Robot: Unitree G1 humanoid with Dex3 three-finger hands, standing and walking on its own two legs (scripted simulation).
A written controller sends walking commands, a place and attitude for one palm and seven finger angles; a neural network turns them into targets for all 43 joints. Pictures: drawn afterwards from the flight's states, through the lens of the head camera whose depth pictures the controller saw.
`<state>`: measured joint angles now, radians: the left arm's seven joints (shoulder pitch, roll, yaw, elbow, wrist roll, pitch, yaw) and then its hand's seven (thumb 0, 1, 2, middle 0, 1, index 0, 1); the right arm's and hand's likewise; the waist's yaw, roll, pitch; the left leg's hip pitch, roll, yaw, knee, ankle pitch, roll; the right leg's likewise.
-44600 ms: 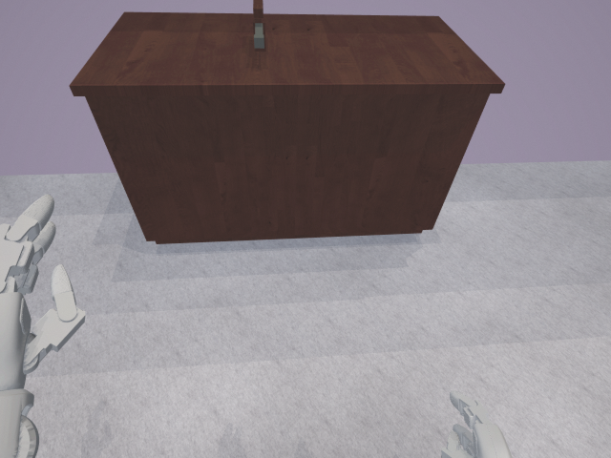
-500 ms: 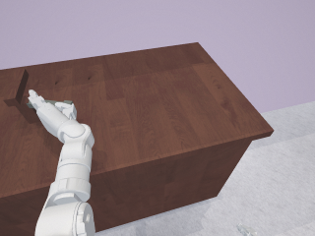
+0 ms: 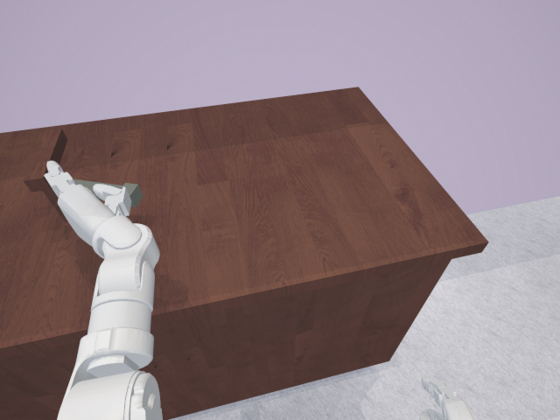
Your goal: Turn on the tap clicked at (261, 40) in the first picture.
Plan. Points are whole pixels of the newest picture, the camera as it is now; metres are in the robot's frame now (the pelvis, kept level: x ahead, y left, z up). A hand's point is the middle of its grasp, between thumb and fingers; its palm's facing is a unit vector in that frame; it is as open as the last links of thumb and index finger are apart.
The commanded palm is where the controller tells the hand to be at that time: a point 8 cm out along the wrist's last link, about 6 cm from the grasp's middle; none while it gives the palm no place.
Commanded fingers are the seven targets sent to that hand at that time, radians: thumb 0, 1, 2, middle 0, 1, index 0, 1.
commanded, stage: lift the hand up off the lever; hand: left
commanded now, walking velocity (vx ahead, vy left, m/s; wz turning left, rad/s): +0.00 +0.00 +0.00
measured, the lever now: (130, 195) +0.44 +0.29 +0.08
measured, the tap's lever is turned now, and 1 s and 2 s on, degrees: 66 66 66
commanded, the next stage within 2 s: draw the hand back beside the body in 0.70 s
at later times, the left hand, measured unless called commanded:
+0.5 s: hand (123, 188) +0.39 +0.25 +0.15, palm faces +0.80 -0.60 -0.04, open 7.9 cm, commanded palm +0.33 +0.27 +0.15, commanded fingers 0.00 0.90 0.90 -0.15 -0.15 -0.15 -0.15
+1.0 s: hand (145, 192) +0.37 +0.21 +0.16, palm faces +0.40 -0.91 -0.06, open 7.8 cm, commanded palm +0.30 +0.27 +0.16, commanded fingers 0.00 0.90 0.90 -0.16 -0.18 -0.16 -0.18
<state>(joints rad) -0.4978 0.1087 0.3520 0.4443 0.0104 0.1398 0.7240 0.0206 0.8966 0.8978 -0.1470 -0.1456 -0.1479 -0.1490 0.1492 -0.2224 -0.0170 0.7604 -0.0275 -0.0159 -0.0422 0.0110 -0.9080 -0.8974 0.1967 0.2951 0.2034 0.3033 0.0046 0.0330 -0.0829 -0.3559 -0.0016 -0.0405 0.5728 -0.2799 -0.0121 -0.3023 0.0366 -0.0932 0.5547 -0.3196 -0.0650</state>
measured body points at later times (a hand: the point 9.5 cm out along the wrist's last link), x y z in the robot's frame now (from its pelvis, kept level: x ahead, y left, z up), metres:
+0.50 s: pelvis +0.00 +0.01 +0.00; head -0.01 -0.01 +0.45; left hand +0.34 +0.28 +0.16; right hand +0.16 -0.23 -0.10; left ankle +0.01 +0.13 -0.73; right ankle -0.02 -0.07 -0.73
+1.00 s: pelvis +0.00 +0.01 +0.01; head -0.01 -0.01 +0.46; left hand +0.34 +0.26 +0.17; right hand +0.17 -0.24 -0.09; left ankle +0.01 +0.13 -0.73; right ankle -0.02 -0.07 -0.73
